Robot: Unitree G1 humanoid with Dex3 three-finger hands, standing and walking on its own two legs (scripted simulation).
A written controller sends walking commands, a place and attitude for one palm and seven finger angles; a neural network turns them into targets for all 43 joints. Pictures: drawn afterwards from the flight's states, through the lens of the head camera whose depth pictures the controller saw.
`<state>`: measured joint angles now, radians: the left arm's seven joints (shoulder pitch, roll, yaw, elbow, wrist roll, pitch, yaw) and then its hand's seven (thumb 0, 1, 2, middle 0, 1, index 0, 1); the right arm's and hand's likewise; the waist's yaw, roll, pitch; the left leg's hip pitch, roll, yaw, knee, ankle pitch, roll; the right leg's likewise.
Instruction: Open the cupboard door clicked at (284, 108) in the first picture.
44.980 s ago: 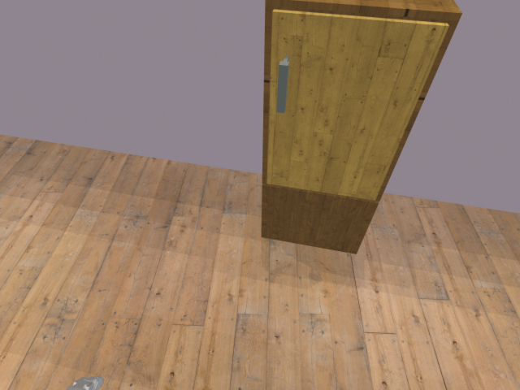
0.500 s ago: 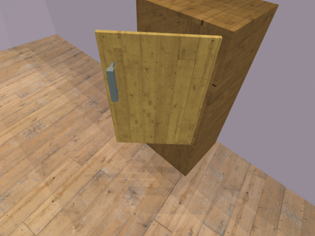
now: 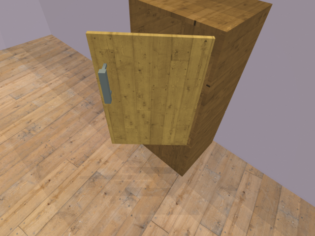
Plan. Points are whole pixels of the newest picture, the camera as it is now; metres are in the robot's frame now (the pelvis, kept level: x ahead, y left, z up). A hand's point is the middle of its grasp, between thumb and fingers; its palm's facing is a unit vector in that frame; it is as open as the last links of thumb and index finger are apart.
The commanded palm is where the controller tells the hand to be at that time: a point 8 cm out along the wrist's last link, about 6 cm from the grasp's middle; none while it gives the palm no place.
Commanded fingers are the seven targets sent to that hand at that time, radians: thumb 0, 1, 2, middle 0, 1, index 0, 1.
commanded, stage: shuffle to correct the standing spot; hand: left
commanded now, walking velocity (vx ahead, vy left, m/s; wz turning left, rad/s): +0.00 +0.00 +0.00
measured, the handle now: (106, 83) +0.59 +0.22 +0.04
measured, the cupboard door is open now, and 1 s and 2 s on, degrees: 42 42 42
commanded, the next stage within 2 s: come to a stop and stand still in 0.24 s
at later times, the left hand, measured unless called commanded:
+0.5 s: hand out of the picture +0.00 +0.14 -0.19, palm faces +0.05 -0.99 -0.14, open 7.4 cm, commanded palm none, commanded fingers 0.00 0.90 0.90 -0.20 -0.30 -0.20 -0.30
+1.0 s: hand out of the picture +0.08 +0.18 -0.17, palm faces -0.01 -0.97 -0.26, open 7.4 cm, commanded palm none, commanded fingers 0.00 0.90 0.90 -0.20 -0.30 -0.20 -0.30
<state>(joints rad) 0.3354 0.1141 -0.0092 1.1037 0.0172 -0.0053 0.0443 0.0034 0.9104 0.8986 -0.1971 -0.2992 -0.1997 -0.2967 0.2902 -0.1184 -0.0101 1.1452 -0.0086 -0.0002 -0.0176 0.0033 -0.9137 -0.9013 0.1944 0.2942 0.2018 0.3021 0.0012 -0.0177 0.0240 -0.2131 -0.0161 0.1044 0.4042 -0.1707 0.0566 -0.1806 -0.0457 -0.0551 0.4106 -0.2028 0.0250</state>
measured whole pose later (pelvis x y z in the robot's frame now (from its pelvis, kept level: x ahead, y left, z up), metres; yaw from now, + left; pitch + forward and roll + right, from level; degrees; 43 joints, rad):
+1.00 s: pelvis +0.02 -0.01 -0.01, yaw -1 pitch -2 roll +0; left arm 0.23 0.19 -0.01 0.98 0.01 0.00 0.05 0.01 0.91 0.90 -0.20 -0.30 -0.20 -0.30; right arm 0.23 -0.19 -0.01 0.98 -0.02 0.00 -0.01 0.00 -0.92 -0.90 0.19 0.29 0.20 0.30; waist -0.01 0.03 0.03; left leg -0.23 0.01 0.11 0.55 -0.28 0.04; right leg -0.20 -0.03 -0.04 0.55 -0.30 0.01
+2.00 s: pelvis +0.04 -0.03 +0.00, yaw +0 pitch +0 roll +0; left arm 0.30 0.18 0.00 0.95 -0.03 0.04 0.04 0.01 0.91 0.90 -0.20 -0.30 -0.20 -0.30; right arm 0.24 -0.18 0.01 1.07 0.00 -0.03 -0.02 0.00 -0.91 -0.90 0.20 0.29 0.20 0.30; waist 0.01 -0.01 0.04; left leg -0.20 0.03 0.08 0.46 -0.26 0.01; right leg -0.16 0.00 -0.07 0.44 -0.29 -0.02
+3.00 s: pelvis +0.00 -0.03 -0.05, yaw +2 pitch +9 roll -2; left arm 0.23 0.29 0.28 0.16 -0.32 -0.35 -0.32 0.00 -0.11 0.47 -0.27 -0.95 -0.27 -0.95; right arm 0.29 -0.28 0.00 0.60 0.04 -0.24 -0.08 0.01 -0.90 -0.90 0.20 0.29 0.20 0.30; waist -0.01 0.02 -0.08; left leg -0.68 0.04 0.03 0.92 -0.41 0.02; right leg -0.61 -0.02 -0.11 0.89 -0.44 -0.02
